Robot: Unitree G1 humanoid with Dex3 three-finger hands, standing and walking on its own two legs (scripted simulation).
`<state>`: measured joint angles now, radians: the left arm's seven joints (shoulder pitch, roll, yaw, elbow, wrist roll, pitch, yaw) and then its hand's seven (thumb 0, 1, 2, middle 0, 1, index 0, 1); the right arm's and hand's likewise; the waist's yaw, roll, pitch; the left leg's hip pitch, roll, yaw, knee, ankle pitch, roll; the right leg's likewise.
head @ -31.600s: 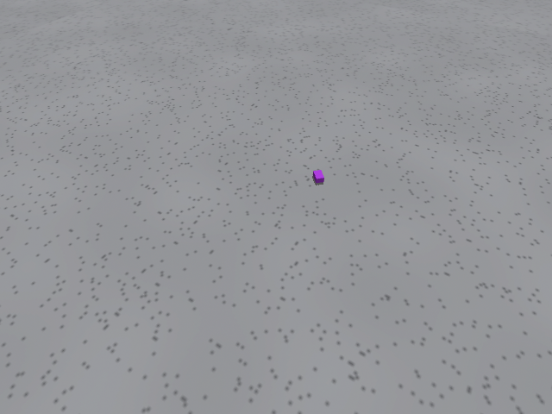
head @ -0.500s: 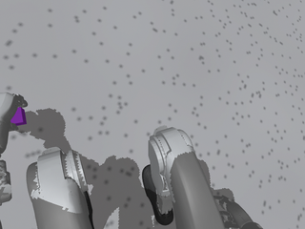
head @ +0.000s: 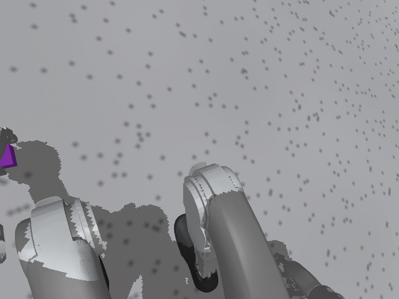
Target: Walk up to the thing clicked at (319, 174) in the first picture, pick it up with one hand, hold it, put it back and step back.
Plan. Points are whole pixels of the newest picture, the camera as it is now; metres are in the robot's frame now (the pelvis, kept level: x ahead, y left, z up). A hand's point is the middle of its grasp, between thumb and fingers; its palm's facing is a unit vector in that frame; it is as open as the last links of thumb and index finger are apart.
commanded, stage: rest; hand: left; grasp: from above
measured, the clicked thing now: out of the picture +0.42 +0.31 -0.26
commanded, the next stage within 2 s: open in 0.62 s
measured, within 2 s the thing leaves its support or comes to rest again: rests again in 0.32 s
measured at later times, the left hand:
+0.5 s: hand out of the picture +0.40 +0.30 -0.24, palm faces -0.45 -0.09 -0.89, open 7.3 cm
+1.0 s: hand out of the picture +0.40 +0.31 -0.24, palm faces -0.46 -0.11 -0.88, open 9.2 cm
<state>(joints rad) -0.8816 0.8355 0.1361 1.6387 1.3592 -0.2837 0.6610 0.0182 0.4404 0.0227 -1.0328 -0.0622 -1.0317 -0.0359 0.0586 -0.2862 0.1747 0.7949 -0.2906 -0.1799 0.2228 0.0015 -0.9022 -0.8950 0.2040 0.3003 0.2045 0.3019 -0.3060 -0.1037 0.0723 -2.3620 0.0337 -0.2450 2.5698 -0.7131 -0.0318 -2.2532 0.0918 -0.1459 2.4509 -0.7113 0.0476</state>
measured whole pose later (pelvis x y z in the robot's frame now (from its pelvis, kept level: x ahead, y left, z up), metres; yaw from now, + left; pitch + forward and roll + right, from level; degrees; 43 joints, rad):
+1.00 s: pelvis +0.00 +0.00 +0.00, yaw -2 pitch +25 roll -13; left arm -0.89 0.90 0.08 1.69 1.30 -0.29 0.68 0.00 0.22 0.37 -0.74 -0.32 -0.73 -0.31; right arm 0.03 -0.33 0.24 0.76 -0.30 -0.25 0.28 0.00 -0.90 -0.90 0.20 0.30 0.20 0.30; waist -0.32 -0.14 0.13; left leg -2.33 0.04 -0.28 2.58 -0.72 -0.02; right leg -2.21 0.11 -0.17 2.43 -0.70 0.06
